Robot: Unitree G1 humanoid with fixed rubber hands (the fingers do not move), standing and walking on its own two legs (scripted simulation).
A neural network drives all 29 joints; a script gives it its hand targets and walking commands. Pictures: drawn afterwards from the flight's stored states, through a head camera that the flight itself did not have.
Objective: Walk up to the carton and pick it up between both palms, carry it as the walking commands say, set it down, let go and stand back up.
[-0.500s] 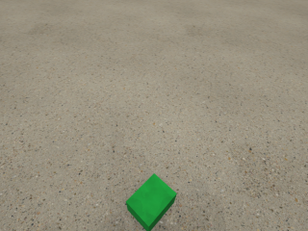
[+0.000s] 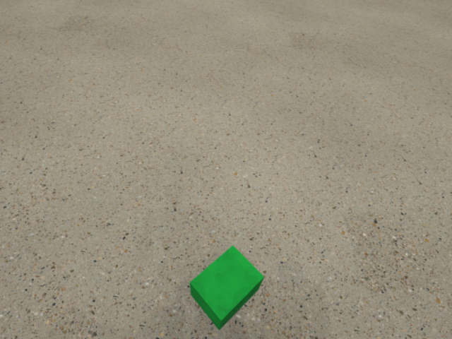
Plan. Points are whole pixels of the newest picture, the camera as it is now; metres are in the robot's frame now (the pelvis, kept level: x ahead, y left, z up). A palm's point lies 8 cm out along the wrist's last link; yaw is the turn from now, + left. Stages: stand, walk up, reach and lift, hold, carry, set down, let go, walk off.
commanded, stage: walk up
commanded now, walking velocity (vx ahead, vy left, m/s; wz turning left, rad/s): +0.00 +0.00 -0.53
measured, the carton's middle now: (226, 286) +0.44 -0.03 -0.69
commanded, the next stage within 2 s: none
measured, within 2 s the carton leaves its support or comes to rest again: neither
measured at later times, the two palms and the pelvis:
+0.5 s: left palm out of the picture +0.08 +0.25 -0.14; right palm out of the picture +0.05 -0.24 -0.13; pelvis +0.01 +0.00 -0.01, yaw -6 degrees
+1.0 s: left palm out of the picture +0.09 +0.23 -0.10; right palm out of the picture +0.01 -0.26 -0.14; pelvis +0.01 -0.02 +0.01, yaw -12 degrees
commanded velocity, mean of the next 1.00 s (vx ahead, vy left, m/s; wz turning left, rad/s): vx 0.00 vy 0.07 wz -0.33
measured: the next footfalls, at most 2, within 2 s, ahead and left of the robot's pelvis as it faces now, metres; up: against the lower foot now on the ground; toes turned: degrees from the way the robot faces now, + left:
left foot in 0.44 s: +0.04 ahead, +0.11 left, +0.00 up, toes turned +3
right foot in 0.72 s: +0.02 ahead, -0.09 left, +0.00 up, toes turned -17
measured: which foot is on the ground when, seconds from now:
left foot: down 0.00-0.14, up 0.16-0.42, down 0.44-0.74, up 0.76-1.00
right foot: down 0.00-0.44, up 0.46-0.70, down 0.72-1.00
